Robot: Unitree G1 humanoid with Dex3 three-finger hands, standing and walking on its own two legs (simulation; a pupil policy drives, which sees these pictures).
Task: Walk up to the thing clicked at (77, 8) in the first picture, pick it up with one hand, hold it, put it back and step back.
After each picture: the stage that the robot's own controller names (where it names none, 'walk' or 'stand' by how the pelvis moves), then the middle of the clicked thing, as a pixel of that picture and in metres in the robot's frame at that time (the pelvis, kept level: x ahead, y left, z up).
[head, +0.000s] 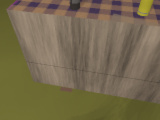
stand; out of the picture +0.98 +0.10 +0.06
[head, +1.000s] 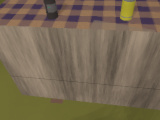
walk; (50, 7) +0.86 +0.25 +0.07
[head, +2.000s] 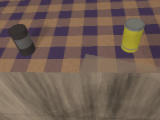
walk; (23, 40) +0.51 +0.29 +0.07
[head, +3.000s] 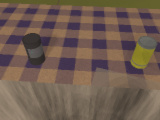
stand; (34, 49) +0.49 +0.23 +0.06
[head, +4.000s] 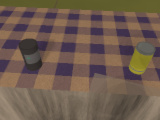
stand; (31, 55) +0.47 +0.24 +0.06
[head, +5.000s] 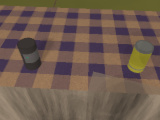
stand; (30, 54) +0.47 +0.24 +0.05
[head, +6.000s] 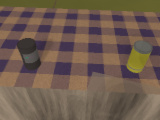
stand; (29, 54) +0.47 +0.24 +0.05
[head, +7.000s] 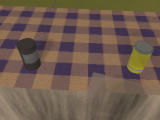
stand; (29, 55) +0.47 +0.24 +0.05
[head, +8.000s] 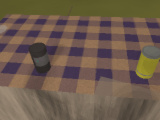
rise first; (40, 58) +0.47 +0.24 +0.06
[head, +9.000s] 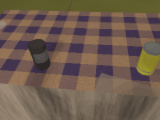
go down; (40, 55) +0.47 +0.24 +0.06
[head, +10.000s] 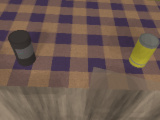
go down; (23, 48) +0.46 +0.22 +0.07
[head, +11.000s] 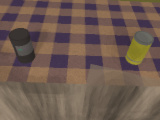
go down; (23, 46) +0.49 +0.23 +0.07
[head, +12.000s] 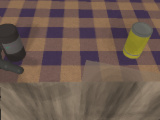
close in; (11, 43) +0.47 +0.25 +0.10
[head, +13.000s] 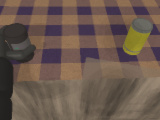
lift; (20, 44) +0.46 +0.21 +0.10
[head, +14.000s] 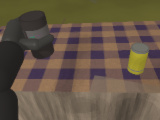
lift; (38, 35) +0.36 +0.15 +0.28
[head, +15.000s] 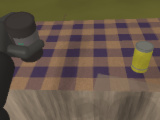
hold; (26, 38) +0.33 +0.17 +0.28
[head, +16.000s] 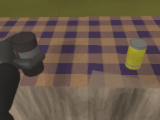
hold; (28, 55) +0.35 +0.18 +0.20
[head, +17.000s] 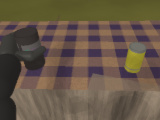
crouch; (30, 49) +0.38 +0.19 +0.21
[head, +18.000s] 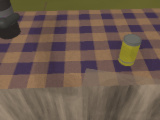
lower; (3, 17) +0.46 +0.24 +0.25
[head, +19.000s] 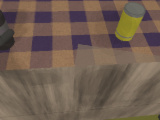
lower; out of the picture +0.49 +0.24 +0.12
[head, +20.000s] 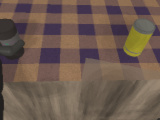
lower; (9, 40) +0.46 +0.24 +0.11
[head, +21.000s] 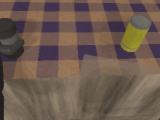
lower; (8, 39) +0.47 +0.23 +0.11
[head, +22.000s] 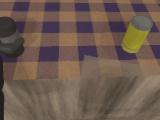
lower; (8, 38) +0.47 +0.23 +0.11
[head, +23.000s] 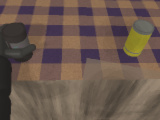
open; (18, 43) +0.46 +0.21 +0.10
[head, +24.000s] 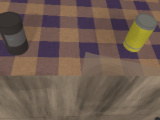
sink last; (13, 35) +0.46 +0.21 +0.11
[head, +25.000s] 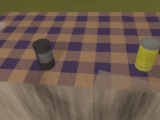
sink last; (44, 54) +0.47 +0.22 +0.08
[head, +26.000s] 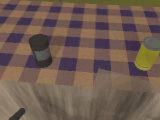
stand; (41, 51) +0.46 +0.21 +0.07
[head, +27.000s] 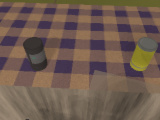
stand; (36, 54) +0.45 +0.21 +0.06
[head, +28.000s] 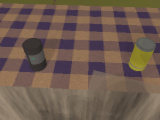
stand; (35, 55) +0.45 +0.22 +0.06
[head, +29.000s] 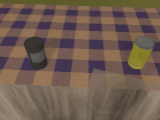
walk; (36, 53) +0.46 +0.21 +0.06
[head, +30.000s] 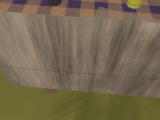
walk; out of the picture +0.78 +0.21 +0.08
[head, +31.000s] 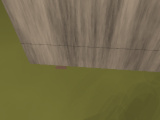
walk; out of the picture +1.17 +0.24 +0.07
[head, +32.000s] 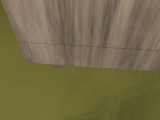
stand; out of the picture +1.20 +0.23 +0.07
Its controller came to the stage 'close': yes
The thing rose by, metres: 0.24
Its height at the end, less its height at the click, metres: +0.00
